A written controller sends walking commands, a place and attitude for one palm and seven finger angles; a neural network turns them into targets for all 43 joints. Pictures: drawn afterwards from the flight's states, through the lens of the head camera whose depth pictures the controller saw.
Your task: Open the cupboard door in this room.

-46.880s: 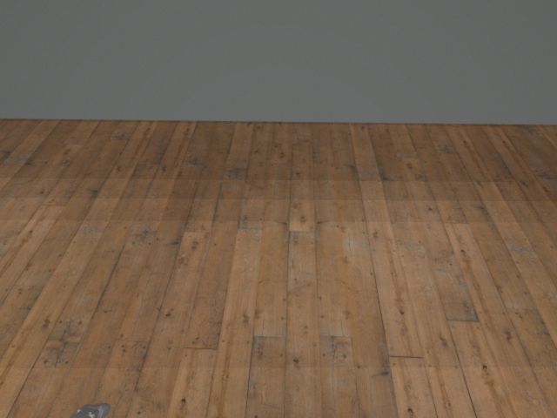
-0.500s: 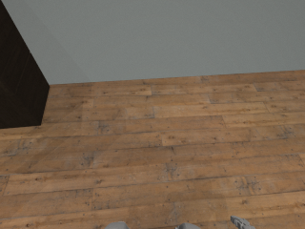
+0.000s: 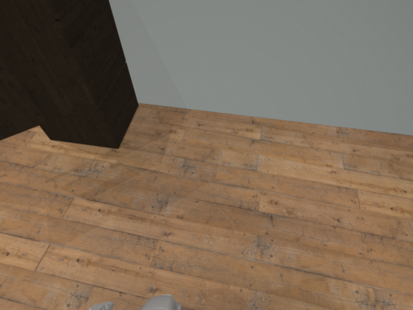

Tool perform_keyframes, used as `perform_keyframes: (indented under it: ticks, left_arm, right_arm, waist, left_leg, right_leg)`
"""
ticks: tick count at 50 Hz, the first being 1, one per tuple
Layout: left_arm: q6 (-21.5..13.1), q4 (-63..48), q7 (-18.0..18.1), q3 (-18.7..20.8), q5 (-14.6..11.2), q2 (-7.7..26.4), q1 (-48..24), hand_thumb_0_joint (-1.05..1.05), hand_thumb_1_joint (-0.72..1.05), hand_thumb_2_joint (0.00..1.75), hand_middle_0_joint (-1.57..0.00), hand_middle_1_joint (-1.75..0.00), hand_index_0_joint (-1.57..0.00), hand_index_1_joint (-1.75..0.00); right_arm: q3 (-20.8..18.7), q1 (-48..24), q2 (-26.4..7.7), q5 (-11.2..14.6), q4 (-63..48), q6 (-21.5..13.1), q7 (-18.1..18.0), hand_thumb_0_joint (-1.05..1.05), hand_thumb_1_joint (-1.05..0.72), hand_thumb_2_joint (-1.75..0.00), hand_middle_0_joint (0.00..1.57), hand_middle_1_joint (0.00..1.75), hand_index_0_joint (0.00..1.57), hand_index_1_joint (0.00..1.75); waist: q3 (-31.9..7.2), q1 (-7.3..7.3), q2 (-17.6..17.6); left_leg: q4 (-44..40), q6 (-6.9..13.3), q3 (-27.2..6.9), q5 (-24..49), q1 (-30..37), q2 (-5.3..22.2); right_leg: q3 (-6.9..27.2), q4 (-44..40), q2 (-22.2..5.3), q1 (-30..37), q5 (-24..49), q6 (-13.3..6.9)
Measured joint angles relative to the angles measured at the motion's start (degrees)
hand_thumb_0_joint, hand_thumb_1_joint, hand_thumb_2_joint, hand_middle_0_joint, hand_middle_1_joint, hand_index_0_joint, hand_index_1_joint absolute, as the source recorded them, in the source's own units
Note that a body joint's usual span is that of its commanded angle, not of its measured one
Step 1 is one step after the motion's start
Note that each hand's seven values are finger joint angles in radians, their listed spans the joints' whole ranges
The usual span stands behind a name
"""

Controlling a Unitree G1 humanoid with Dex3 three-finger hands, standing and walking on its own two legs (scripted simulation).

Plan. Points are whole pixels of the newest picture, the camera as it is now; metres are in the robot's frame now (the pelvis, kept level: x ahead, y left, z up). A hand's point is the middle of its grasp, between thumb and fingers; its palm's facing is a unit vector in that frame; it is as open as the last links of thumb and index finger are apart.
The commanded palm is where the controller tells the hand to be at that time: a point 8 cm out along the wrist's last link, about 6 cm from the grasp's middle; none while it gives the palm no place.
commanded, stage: turn to face it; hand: left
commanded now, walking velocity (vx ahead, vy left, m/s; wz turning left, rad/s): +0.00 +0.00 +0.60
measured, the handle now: out of the picture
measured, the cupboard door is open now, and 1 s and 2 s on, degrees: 43 43 43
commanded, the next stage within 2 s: take the last steps up to it in 0.80 s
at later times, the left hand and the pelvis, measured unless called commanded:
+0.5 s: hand out of the picture +0.05 +0.22 -0.15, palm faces +0.30 -0.91 -0.30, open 7.4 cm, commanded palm none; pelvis +0.01 -0.02 -0.01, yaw +17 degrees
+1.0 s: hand out of the picture -0.03 +0.20 -0.17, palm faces +0.50 -0.83 -0.24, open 7.4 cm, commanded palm none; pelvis +0.02 -0.01 +0.00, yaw +28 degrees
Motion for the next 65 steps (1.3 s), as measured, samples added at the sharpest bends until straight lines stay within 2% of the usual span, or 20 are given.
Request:
perform_keyframes:
  ticks: [3, 4, 7, 11, 16, 21, 22, 24, 26, 28, 34, 37, 40, 44, 48, 51, 54, 58, 61, 65]
  left_arm:
    - [0.2, 0.4, -0.4, 0.3, -0.3, 0.5, 1.0, 0.0, 0.9, 0.9, -0.2, -0.3, -0.21, -0.3]
    - [0.5, 0.3, -0.5, 0.5, -0.5, 0.8, 1.5, 0.0, 0.9, 0.9, -0.2, -0.3, -0.21, -0.3]
    - [2.5, 1.6, -0.2, 1.2, -0.6, 2.4, 0.6, 0.0, 0.9, 0.9, -0.2, -0.3, -0.21, -0.3]
    - [3.2, 2.4, -0.4, 2.0, -0.7, 3.4, -1.0, 0.01, 0.9, 0.9, -0.2, -0.3, -0.2, -0.3]
    - [2.7, 1.0, -0.6, 2.1, -0.8, 3.4, -2.4, 0.0, 0.91, 0.9, -0.2, -0.3, -0.2, -0.3]
    - [1.4, -0.6, -0.4, 1.6, -1.0, 3.0, -3.0, 0.0, 0.91, 0.9, -0.2, -0.3, -0.2, -0.3]
    - [0.8, -1.0, -0.3, 1.5, -0.8, 3.1, -2.6, 0.0, 0.91, 0.9, -0.2, -0.3, -0.2, -0.3]
    - [0.2, -0.9, 0.1, 1.1, -0.4, 1.8, -2.8, 0.0, 0.91, 0.9, -0.2, -0.3, -0.2, -0.3]
    - [0.0, -0.8, 0.4, 0.7, -0.4, 0.7, -2.1, 0.0, 0.9, 0.9, -0.2, -0.3, -0.2, -0.3]
    - [0.0, -0.4, 0.5, 0.4, -0.3, 0.1, -1.3, 0.0, 0.9, 0.9, -0.2, -0.3, -0.2, -0.3]
    - [-0.2, 1.4, 0.0, -0.1, 0.0, -0.1, 1.0, 0.0, 0.9, 0.9, -0.2, -0.3, -0.2, -0.3]
    - [0.2, 2.2, -0.3, 0.1, -0.6, 0.3, 2.7, 0.0, 0.9, 0.9, -0.2, -0.3, -0.21, -0.3]
    - [2.2, 4.0, 0.0, 0.7, -0.9, 1.7, 2.1, 0.0, 0.9, 0.9, -0.2, -0.3, -0.2, -0.3]
    - [3.0, 5.3, -0.3, 1.2, -0.9, 2.0, 0.8, 0.0, 0.91, 0.9, -0.2, -0.3, -0.2, -0.3]
    - [2.2, 4.9, -0.5, 1.1, -0.9, 1.7, 0.1, 0.0, 0.91, 0.9, -0.2, -0.3, -0.2, -0.3]
    - [1.0, 4.6, -1.0, 1.0, -0.7, 1.1, 0.6, 0.0, 0.91, 0.9, -0.2, -0.3, -0.2, -0.3]
    - [-0.7, 4.4, -1.0, 0.8, -0.2, 0.2, 1.7, 0.0, 0.91, 0.9, -0.2, -0.3, -0.2, -0.3]
    - [-2.1, 5.5, -0.7, 0.5, -0.3, -1.5, 5.1, 0.0, 0.91, 0.9, -0.2, -0.3, -0.2, -0.3]
    - [-3.0, 7.4, -0.7, 0.3, -0.2, -2.0, 7.3, 0.0, 0.9, 0.9, -0.2, -0.3, -0.2, -0.3]
    - [-3.6, 9.6, -0.9, 0.1, 0.0, -2.4, 9.1, 0.0, 0.9, 0.9, -0.2, -0.3, -0.2, -0.3]
  right_arm:
    - [0.5, -0.8, 0.1, 0.0, -0.9, -0.7, 0.1, 0.0, -0.91, -0.9, 0.2, 0.3, 0.2, 0.29]
    - [0.5, -0.8, -0.1, -0.1, -1.4, -1.2, 0.2, 0.0, -0.91, -0.9, 0.2, 0.3, 0.2, 0.29]
    - [0.9, -1.4, 0.7, -0.5, -2.0, -2.6, -0.5, 0.0, -0.91, -0.9, 0.2, 0.3, 0.2, 0.29]
    - [1.3, -0.3, 1.2, -0.8, -1.9, -2.8, -1.6, 0.0, -0.91, -0.9, 0.2, 0.3, 0.2, 0.3]
    - [1.3, 1.0, 1.2, -1.0, -0.8, -2.3, -1.6, 0.0, -0.9, -0.9, 0.21, 0.3, 0.2, 0.3]
    - [0.6, 2.2, 0.9, -0.8, -0.3, -1.3, -1.4, 0.0, -0.9, -0.9, 0.21, 0.3, 0.2, 0.3]
    - [0.4, 2.6, 0.9, -0.6, -0.3, -1.1, -1.3, 0.0, -0.9, -0.9, 0.21, 0.3, 0.2, 0.3]
    - [-0.2, 2.0, -0.1, -0.4, 0.2, -0.5, -1.2, 0.0, -0.9, -0.9, 0.21, 0.3, 0.2, 0.3]
    - [-0.6, 1.4, -0.7, -0.5, 0.8, -0.1, -1.0, 0.0, -0.9, -0.9, 0.21, 0.3, 0.2, 0.3]
    - [-0.6, 0.9, -0.8, -0.4, 1.0, 0.1, -0.8, 0.0, -0.91, -0.9, 0.2, 0.3, 0.2, 0.29]
    - [0.5, -0.7, 0.5, 0.0, 0.7, -0.6, -0.5, 0.0, -0.91, -0.9, 0.2, 0.3, 0.2, 0.29]
    - [1.1, -1.3, 0.4, -0.1, 0.0, -1.9, -0.5, 0.0, -0.91, -0.9, 0.2, 0.3, 0.2, 0.29]
    - [1.6, -2.3, 1.6, -0.7, -0.1, -2.7, -1.2, 0.0, -0.91, -0.9, 0.2, 0.3, 0.2, 0.29]
    - [2.2, -1.9, 2.4, -1.0, 0.1, -3.2, -2.4, 0.0, -0.91, -0.9, 0.2, 0.3, 0.2, 0.29]
    - [2.5, -0.9, 2.6, -1.1, 1.2, -3.1, -2.6, 0.0, -0.9, -0.9, 0.21, 0.3, 0.2, 0.3]
    - [2.4, 0.6, 2.5, -0.8, 2.2, -2.6, -2.3, 0.0, -0.9, -0.9, 0.21, 0.3, 0.2, 0.3]
    - [1.7, 2.3, 1.8, -0.6, 3.1, -1.8, -1.6, 0.0, -0.9, -0.9, 0.21, 0.3, 0.2, 0.3]
    - [0.8, 3.0, 0.8, -0.9, 4.6, -0.8, -0.3, 0.0, -0.91, -0.9, 0.2, 0.3, 0.2, 0.3]
    - [0.5, 3.3, 0.8, -0.8, 4.6, -1.3, 0.3, 0.01, -0.91, -0.9, 0.2, 0.3, 0.2, 0.29]
    - [0.6, 2.7, 0.9, -0.5, 4.6, -1.9, 0.7, 0.01, -0.91, -0.9, 0.2, 0.3, 0.2, 0.29]
  waist:
    - [0.0, 0.4, -0.9]
    - [-0.5, 0.4, -0.6]
    - [-0.2, 0.71, -1.8]
    - [-0.7, 0.83, -0.9]
    - [-1.2, 0.55, 1.1]
    - [-1.9, -0.23, 2.8]
    - [-2.4, -0.06, 2.5]
    - [-1.6, -0.17, 4.1]
    - [-0.9, -0.3, 4.5]
    - [-0.6, -0.43, 3.7]
    - [-0.2, 0.57, 0.0]
    - [-1.0, 0.92, 0.0]
    - [-0.5, 1.69, -1.6]
    - [-0.9, 1.77, -0.3]
    - [-1.4, 1.69, 1.4]
    - [-2.5, 1.66, 2.5]
    - [-3.2, 2.06, 3.3]
    - [-3.8, 1.96, 3.7]
    - [-4.0, 1.63, 2.3]
    - [-3.4, 2.32, 0.7]
  left_leg:
    - [-10.7, 0.8, 1.0, 5.7, 4.5, -0.2]
    - [-13.6, 2.7, 0.4, 10.2, 5.4, -0.1]
    - [-10.7, 5.3, -0.8, 9.2, 3.3, -1.0]
    - [-14.3, 4.7, -3.4, 10.6, 4.2, -1.3]
    - [-17.9, 4.3, -6.8, 13.2, 4.9, -1.8]
    - [-15.7, 2.7, -10.5, 12.8, 3.0, -2.8]
    - [-13.7, 2.6, -10.6, 11.5, 1.7, -3.4]
    - [-3.7, 2.1, -10.2, 2.9, -1.7, -3.4]
    - [7.8, 1.6, -8.0, -0.1, -4.8, -3.2]
    - [12.7, 0.9, -5.6, -0.5, -5.7, -2.3]
    - [-3.4, 0.6, -1.1, 1.3, 1.4, -0.9]
    - [-14.8, 2.7, -1.2, 12.3, 6.1, -0.4]
    - [-11.8, 4.9, -1.3, 9.4, 4.9, -1.3]
    - [-15.1, 4.6, -3.1, 10.2, 5.8, -1.2]
    - [-17.8, 4.3, -4.7, 12.0, 6.9, -1.0]
    - [-16.4, 3.7, -5.5, 11.2, 6.5, -1.3]
    - [-4.0, 3.4, -5.8, 1.4, 2.1, -2.2]
    - [12.8, 2.2, -4.7, 6.1, -4.8, -1.0]
    - [11.4, 1.1, -3.0, 9.2, -6.5, 0.9]
    - [0.6, 1.0, -0.9, 9.8, -5.3, 2.1]
  right_leg:
    - [-2.1, 3.6, -1.3, -1.1, -2.2, 1.1]
    - [-2.6, 6.5, -1.6, -2.5, -3.3, 1.5]
    - [3.2, 21.9, -0.1, -9.2, -12.5, 2.7]
    - [7.4, 30.5, 2.5, -14.5, -8.6, 3.1]
    - [9.0, 22.1, 4.1, -13.1, -6.9, 2.8]
    - [8.7, 4.7, 6.2, -5.4, -2.3, 1.9]
    - [8.9, 0.7, 5.9, -3.9, -1.3, 0.7]
    - [7.3, 1.8, 5.9, -3.7, -0.8, -0.6]
    - [5.9, 1.5, 5.2, -2.4, -0.6, -0.7]
    - [4.9, 0.2, 4.1, -0.9, -0.2, -0.6]
    - [2.4, 0.2, 0.9, 0.7, -1.1, 0.6]
    - [1.1, 5.4, 0.6, -1.3, -3.9, 1.7]
    - [5.2, 17.8, 1.3, -6.5, -12.6, 2.1]
    - [7.3, 24.3, 3.7, -10.3, -11.5, 1.8]
    - [7.3, 16.9, 5.0, -8.5, -9.6, 1.4]
    - [6.5, 5.7, 5.7, -3.6, -5.7, 0.9]
    - [5.8, 1.7, 5.2, -1.4, -0.7, -0.9]
    - [4.4, -3.4, 4.3, 2.8, -0.1, -0.5]
    - [3.5, -8.4, 2.9, 6.0, 1.5, 0.3]
    - [2.1, -11.0, 0.7, 9.0, 1.2, 1.9]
